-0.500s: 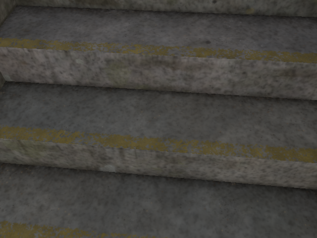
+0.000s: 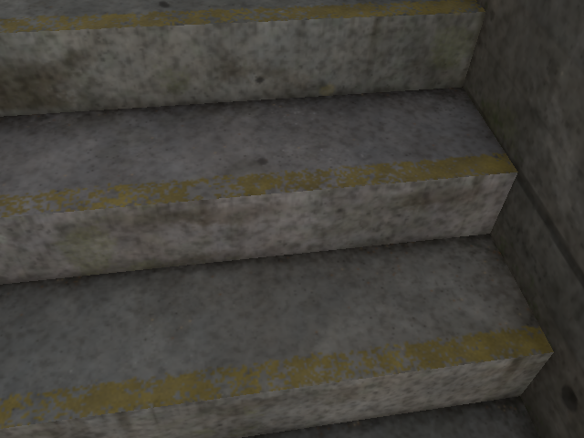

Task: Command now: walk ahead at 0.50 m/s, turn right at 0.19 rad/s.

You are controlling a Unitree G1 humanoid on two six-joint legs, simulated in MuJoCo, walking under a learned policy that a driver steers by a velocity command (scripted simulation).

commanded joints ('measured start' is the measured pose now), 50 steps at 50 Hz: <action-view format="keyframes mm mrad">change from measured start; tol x32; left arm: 1 -50 18 -2 -119 10 11 -7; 13 -491 -138 -111 -491 -2 43 9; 20 254 138 18 -190 14 40 30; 30 -77 -72 -66 157 43 -89 -110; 40 484 -43 -131 402 122 -84 -108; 50 272 208 -48 306 73 -87 -169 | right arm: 1 66 -71 -17 12 -6 -9 11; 13 300 -97 -7 210 24 -28 -25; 43 -600 31 50 -207 56 104 98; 50 258 -156 -39 56 41 100 79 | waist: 1 33 119 170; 13 -22 150 97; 19 240 255 -477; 21 232 -185 -453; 25 39 61 192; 50 -181 49 -415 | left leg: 1 89 342 -418 -298 -247 203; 13 207 263 -179 -481 69 132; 18 280 336 -26 9 1824 152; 19 105 280 -67 248 1646 116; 21 -335 -48 -260 1084 211 42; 32 -1111 32 -199 1854 376 227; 40 -1438 81 -116 1525 312 198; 48 -484 -123 186 613 -157 89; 50 259 3 -402 389 258 256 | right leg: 1 -548 -66 26 562 -34 -8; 11 -966 -175 -97 745 -178 3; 17 107 -52 -306 -66 -123 -23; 22 279 -507 911 -1085 -660 -124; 30 -37 -305 -98 -1003 234 -20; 43 490 -471 -210 -1229 670 -78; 46 329 -466 -323 -1089 1899 -115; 49 175 -438 -250 -600 1978 -61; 50 -27 -326 -174 -327 1388 -37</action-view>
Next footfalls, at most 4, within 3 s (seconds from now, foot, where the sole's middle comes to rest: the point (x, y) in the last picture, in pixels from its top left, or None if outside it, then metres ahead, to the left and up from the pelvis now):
0.36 right None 0.31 -0.15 -0.59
0.94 left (263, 330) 0.59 0.05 -0.41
1.38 right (351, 148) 0.90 -0.13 -0.23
1.98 left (159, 3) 1.13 0.26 -0.05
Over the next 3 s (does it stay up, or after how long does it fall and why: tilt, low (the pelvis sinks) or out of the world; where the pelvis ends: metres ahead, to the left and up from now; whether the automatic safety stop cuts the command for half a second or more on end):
stays up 1.52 0.27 0.91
